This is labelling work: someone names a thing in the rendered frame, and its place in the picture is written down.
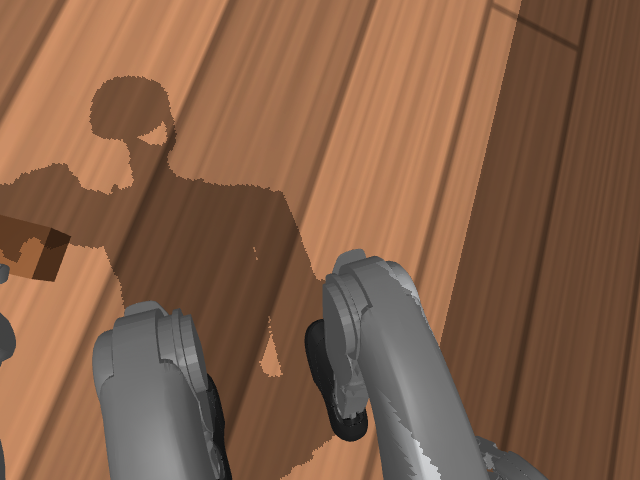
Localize left robot arm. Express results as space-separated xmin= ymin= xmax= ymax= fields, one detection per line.
xmin=0 ymin=313 xmax=16 ymax=480

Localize right robot foot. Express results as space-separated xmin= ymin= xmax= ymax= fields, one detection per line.
xmin=305 ymin=319 xmax=368 ymax=442

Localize cube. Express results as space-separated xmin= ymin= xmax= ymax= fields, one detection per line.
xmin=0 ymin=215 xmax=71 ymax=282

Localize right robot hand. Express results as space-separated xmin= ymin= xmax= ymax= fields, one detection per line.
xmin=475 ymin=436 xmax=548 ymax=480

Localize left robot foot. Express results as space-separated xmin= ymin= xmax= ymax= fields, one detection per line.
xmin=206 ymin=373 xmax=232 ymax=480

